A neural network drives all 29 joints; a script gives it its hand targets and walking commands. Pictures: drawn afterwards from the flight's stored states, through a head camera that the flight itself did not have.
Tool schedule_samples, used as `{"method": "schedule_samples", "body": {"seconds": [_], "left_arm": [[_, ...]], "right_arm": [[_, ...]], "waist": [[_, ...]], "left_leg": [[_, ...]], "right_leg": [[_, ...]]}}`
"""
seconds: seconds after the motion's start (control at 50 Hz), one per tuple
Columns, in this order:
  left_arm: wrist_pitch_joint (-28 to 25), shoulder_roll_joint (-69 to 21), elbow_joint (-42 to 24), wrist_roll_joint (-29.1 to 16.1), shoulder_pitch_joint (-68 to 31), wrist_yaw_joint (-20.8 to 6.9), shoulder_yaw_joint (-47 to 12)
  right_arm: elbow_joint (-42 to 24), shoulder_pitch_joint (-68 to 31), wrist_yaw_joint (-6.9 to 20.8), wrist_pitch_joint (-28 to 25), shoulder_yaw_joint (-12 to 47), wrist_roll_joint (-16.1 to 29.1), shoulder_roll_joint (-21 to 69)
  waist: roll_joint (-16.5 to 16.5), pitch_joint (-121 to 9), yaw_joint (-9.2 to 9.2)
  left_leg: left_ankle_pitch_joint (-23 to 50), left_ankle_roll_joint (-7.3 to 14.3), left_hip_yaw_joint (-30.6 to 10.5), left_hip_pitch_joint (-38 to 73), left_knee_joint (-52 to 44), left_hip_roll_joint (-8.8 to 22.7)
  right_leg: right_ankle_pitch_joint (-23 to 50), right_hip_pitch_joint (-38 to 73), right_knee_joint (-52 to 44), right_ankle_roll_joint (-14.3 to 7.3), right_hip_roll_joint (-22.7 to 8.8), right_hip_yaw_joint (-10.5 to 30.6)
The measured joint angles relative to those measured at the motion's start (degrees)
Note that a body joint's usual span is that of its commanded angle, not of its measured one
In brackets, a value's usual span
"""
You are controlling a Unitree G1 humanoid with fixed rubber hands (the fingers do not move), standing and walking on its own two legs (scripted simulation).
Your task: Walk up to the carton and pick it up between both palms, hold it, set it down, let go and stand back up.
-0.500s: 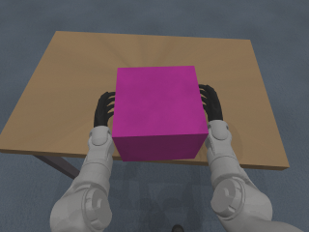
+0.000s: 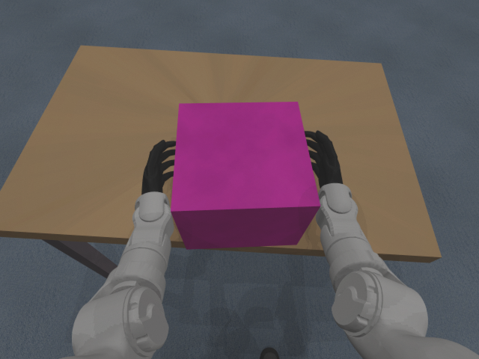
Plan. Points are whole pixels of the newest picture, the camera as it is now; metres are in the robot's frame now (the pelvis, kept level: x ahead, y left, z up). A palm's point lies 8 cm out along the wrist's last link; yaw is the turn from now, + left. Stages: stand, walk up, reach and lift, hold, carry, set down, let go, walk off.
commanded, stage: set down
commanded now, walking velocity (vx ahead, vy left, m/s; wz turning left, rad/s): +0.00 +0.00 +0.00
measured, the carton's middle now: (240, 177) +0.43 +0.01 +0.00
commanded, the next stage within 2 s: none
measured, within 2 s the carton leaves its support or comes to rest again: neither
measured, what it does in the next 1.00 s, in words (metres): stands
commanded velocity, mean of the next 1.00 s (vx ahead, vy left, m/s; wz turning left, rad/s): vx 0.00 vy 0.00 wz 0.00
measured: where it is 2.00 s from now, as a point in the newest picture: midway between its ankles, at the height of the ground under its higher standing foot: outside the picture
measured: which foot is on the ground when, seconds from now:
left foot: down 0.00-1.00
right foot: down 0.00-1.00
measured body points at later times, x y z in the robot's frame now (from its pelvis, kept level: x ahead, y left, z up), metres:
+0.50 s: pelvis -0.02 +0.00 -0.02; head +0.07 -0.01 +0.42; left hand +0.42 +0.22 +0.03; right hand +0.47 -0.20 +0.05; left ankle -0.03 +0.14 -0.74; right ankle +0.03 -0.12 -0.74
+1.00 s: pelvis -0.03 -0.02 -0.02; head +0.04 -0.03 +0.43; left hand +0.44 +0.19 +0.11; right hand +0.47 -0.20 +0.12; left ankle -0.03 +0.14 -0.74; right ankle +0.03 -0.12 -0.74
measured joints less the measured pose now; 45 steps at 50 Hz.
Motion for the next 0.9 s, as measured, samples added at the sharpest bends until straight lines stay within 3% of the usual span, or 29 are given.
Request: {"method": "schedule_samples", "body": {"seconds": [0.04, 0.12, 0.2, 0.28, 0.44, 0.52, 0.66, 0.76, 0.9], "left_arm": [[0.2, 1.5, 2.7, -3.1, -0.9, 1.1, -2.7], [0.2, 5.2, 10.1, -13.5, -4.4, 3.3, -11.7], [-1.8, 7.8, 17.7, -23.1, -9.0, 3.7, -19.7], [-2.9, 9.5, 21.1, -28.4, -11.5, 2.7, -24.3], [0.8, 13.4, 17.6, -35.2, -10.6, 0.9, -30.8], [1.7, 15.1, 17.3, -38.7, -11.3, 0.5, -33.7], [3.0, 15.9, 15.6, -40.7, -13.0, 0.0, -35.5], [5.3, 15.2, 12.8, -39.5, -14.1, -0.3, -32.8], [12.6, 16.7, 7.1, -38.6, -15.0, -0.2, -30.4]], "right_arm": [[3.0, -0.9, -0.7, 0.7, 4.7, 4.3, -1.9], [10.0, -4.0, -1.9, 3.2, 18.7, 17.5, -6.5], [14.7, -7.5, -2.3, 4.1, 30.4, 28.5, -9.9], [18.0, -10.4, -2.2, 3.0, 37.0, 36.0, -12.8], [19.6, -12.6, 0.6, 4.3, 44.8, 46.6, -20.3], [18.3, -13.1, 2.1, 6.5, 46.7, 49.8, -22.7], [15.8, -14.6, 2.9, 9.0, 46.6, 49.9, -22.2], [11.2, -14.0, 1.5, 11.2, 45.8, 48.5, -21.1], [4.9, -14.5, -1.1, 16.5, 45.0, 47.9, -21.0]], "waist": [[-0.1, -1.2, 0.11], [-0.1, -5.1, 0.87], [0.4, -9.0, 1.84], [1.0, -11.2, 2.67], [1.1, -11.5, 4.09], [0.1, -11.6, 4.05], [-0.1, -12.0, 3.16], [0.0, -12.1, 3.26], [0.7, -10.7, 3.24]], "left_leg": [[-0.5, 0.0, 0.2, -1.5, 1.1, 0.2], [-2.1, -0.1, 0.7, -6.8, 5.1, 0.8], [-4.2, -0.3, 0.6, -12.3, 9.8, 1.3], [-5.7, -0.4, 0.2, -15.6, 13.3, 1.6], [-5.8, -0.5, -0.2, -16.9, 14.9, 1.7], [-5.4, -0.6, -0.2, -18.4, 15.4, 1.6], [-4.6, -1.0, -0.6, -21.4, 16.2, 1.4], [-3.5, -1.0, -0.4, -21.5, 14.9, 1.2], [-1.4, -1.3, 0.1, -17.0, 10.6, 1.3]], "right_leg": [[-0.1, -1.4, 0.7, 0.0, 0.2, 0.3], [-0.8, -6.5, 3.5, -0.1, 0.7, 0.7], [-2.2, -11.7, 7.3, -0.1, 1.1, 0.8], [-3.6, -14.7, 10.3, -0.1, 1.3, 0.5], [-3.7, -15.9, 11.8, -0.2, 1.3, 0.2], [-3.7, -17.8, 13.1, -0.5, 1.2, 0.3], [-3.6, -21.1, 14.9, -1.0, 1.0, -0.1], [-2.9, -21.7, 14.4, -1.1, 0.9, 0.1], [-0.9, -17.4, 10.5, -1.3, 1.1, 0.5]]}}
